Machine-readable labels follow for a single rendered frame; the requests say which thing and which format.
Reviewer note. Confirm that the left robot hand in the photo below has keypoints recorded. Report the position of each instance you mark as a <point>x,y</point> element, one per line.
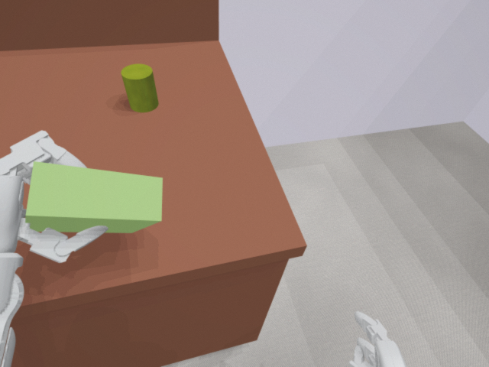
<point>15,169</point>

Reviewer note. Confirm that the table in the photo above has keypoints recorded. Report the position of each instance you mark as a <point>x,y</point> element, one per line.
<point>201,280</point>

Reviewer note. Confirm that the right robot hand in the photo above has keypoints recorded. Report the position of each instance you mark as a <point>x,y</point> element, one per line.
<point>385,353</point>

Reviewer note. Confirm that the sponge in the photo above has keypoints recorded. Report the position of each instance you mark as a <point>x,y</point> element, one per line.
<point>72,199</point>

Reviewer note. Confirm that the robot left forearm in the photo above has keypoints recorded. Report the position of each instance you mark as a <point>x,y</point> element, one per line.
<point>11,297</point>

